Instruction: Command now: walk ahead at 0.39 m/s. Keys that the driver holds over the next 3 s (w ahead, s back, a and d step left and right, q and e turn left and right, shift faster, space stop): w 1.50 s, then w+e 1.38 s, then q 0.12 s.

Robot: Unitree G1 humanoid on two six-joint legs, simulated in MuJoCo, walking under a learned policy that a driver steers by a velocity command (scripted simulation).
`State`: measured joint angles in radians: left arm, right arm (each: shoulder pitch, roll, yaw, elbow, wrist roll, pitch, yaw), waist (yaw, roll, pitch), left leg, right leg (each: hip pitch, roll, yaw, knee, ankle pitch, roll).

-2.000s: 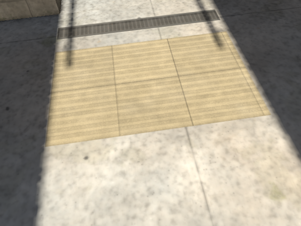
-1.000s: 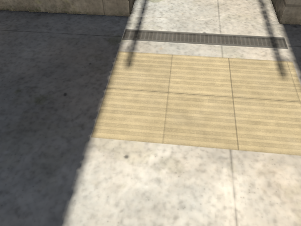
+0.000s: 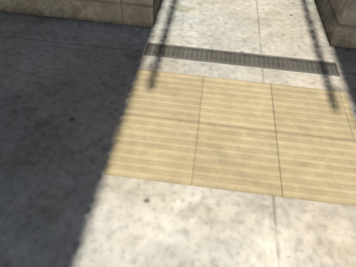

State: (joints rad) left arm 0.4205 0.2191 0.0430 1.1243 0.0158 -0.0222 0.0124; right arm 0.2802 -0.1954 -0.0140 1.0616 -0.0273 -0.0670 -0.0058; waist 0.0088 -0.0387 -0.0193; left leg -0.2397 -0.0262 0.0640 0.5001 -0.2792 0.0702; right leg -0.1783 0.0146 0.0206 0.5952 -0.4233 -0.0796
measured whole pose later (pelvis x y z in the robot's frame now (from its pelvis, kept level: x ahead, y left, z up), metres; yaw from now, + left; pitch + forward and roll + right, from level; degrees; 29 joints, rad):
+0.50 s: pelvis +0.26 -0.01 -0.01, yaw +1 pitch +0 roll +0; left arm 0.07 0.20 0.04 0.93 0.03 -0.07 -0.01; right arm 0.46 -0.17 -0.02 1.11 -0.01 -0.08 -0.01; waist -0.03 0.01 0.07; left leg -0.11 -0.04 0.00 1.03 -0.44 0.09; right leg -0.43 0.06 -0.14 0.59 -0.17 -0.13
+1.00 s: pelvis +0.54 +0.02 -0.01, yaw +0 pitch +1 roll +0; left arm 0.49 0.17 0.02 1.10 0.02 -0.09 0.02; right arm -0.01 -0.17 -0.03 0.88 -0.04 -0.08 0.01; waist 0.06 0.00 0.07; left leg -0.44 -0.02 0.11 0.52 -0.09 0.12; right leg 0.07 0.04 -0.07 0.48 -0.45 -0.07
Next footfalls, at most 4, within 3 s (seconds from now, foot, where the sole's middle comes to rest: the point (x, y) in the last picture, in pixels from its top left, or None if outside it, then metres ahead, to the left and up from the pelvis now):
0.44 right None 0.39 -0.06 -0.77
0.98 left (154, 226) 0.70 0.10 -0.77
1.54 right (195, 167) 1.00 -0.07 -0.77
2.08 left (167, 119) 1.31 0.07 -0.77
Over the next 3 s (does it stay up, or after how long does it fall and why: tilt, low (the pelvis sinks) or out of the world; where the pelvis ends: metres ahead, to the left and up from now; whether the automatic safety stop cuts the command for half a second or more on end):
stays up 1.52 -0.23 0.01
